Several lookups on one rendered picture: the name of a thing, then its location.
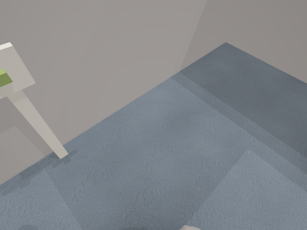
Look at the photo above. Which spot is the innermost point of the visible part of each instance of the button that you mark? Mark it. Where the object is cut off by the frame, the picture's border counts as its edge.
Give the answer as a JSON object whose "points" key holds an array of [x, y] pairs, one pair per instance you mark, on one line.
{"points": [[4, 78]]}

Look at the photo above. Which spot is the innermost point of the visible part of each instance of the panel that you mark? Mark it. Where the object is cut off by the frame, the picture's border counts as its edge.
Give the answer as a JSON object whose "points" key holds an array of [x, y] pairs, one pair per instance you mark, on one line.
{"points": [[19, 74]]}

